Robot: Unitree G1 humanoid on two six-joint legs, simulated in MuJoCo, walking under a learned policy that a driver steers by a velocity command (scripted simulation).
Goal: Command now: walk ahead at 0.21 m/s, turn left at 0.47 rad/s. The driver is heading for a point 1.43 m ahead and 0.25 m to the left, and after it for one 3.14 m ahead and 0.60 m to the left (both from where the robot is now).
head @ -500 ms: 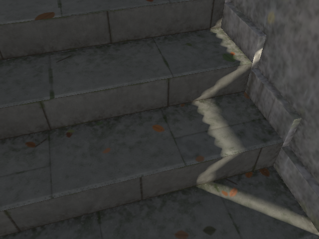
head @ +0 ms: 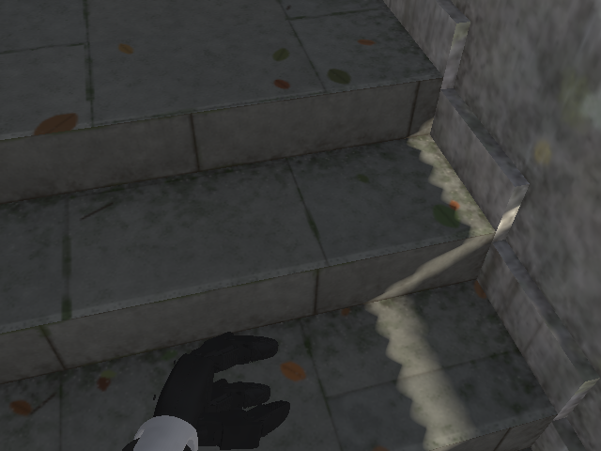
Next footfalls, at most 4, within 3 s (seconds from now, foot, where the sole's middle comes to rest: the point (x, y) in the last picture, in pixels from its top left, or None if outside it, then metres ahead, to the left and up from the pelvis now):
0.48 left None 0.13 0.13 -0.63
0.92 right None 0.19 -0.11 -0.63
1.74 right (269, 406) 0.51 0.03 -0.48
2.22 left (141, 242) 0.78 0.24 -0.33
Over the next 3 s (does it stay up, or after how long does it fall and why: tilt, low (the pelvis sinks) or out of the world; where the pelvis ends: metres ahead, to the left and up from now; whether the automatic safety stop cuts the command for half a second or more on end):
stays up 1.07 0.08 0.55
